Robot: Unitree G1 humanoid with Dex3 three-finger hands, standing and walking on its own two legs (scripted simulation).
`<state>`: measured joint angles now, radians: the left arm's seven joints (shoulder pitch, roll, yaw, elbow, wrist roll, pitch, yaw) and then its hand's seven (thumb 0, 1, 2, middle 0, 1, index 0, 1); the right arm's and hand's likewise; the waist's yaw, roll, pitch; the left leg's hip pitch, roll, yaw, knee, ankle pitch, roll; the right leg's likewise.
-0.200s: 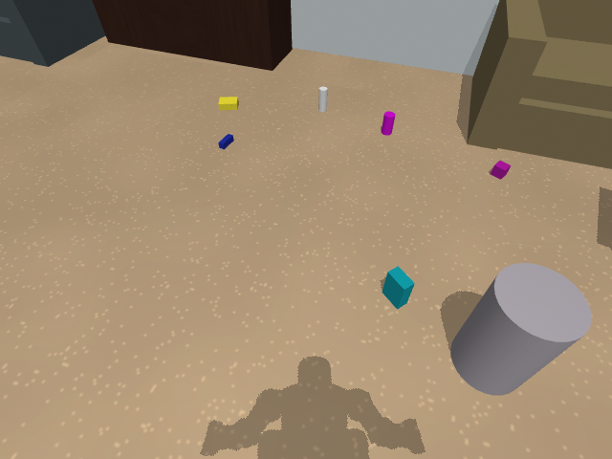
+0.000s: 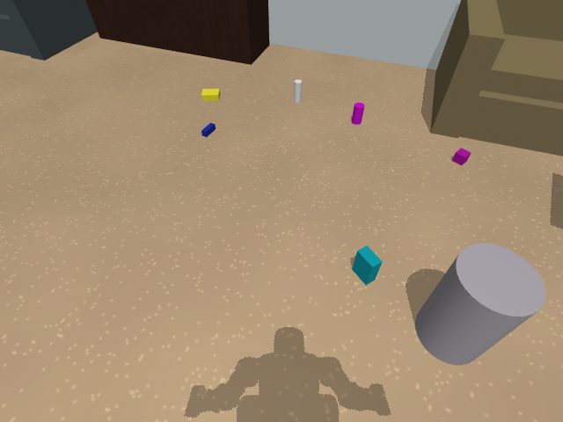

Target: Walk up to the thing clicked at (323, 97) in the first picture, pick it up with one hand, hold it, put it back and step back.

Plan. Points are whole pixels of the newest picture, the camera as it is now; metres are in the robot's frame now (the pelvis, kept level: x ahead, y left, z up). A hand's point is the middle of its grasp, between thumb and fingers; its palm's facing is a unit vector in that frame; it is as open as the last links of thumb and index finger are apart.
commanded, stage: stand
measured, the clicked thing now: (297, 91) +2.18 -0.11 -0.71
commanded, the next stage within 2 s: walk up in 0.92 s
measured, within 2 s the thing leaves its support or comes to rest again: neither
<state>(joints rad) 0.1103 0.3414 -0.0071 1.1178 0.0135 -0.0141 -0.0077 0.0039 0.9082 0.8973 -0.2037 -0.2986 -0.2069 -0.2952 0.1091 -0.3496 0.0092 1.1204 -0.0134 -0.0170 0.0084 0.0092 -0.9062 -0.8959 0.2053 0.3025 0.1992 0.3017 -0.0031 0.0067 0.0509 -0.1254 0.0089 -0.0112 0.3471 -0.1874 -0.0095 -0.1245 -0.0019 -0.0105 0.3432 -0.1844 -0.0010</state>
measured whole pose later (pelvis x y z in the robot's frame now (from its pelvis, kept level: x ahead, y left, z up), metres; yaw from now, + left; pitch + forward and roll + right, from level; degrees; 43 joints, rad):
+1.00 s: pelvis +0.01 +0.00 +0.00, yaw +3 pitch -1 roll -1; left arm 0.15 0.35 0.04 1.07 0.03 -0.04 -0.04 0.00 0.91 0.90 -0.21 -0.30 -0.21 -0.30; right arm 0.17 -0.37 -0.03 1.07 -0.04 0.00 0.05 0.01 -0.91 -0.90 0.21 0.30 0.20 0.30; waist -0.01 0.02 0.03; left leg -0.22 0.00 -0.03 0.56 -0.39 0.04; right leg -0.13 -0.01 -0.06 0.39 -0.29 -0.02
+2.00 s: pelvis +0.40 +0.13 -0.01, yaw +17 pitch -3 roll +1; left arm 0.30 0.36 0.05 0.85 0.01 -0.08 -0.06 0.00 0.91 0.90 -0.21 -0.30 -0.21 -0.30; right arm 0.30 -0.45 -0.06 0.83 0.00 -0.07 0.05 0.01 -0.91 -0.90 0.20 0.30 0.20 0.30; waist 0.03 0.05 0.09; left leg -0.48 0.03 -0.07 1.05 -0.29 0.03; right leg -0.19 -0.03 -0.11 0.48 -0.24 -0.04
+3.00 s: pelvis +0.71 +0.20 -0.02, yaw -8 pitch -3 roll +1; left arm 0.42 0.38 0.03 0.80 0.01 -0.09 0.02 0.00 0.90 0.90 -0.21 -0.30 -0.21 -0.30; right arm 0.21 -0.46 -0.07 0.78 -0.03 0.04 0.05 0.01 -0.91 -0.90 0.20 0.30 0.20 0.30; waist 0.01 0.12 0.12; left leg -0.58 0.14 -0.04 1.04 -0.24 -0.01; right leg -0.28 0.01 0.04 0.58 -0.25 -0.01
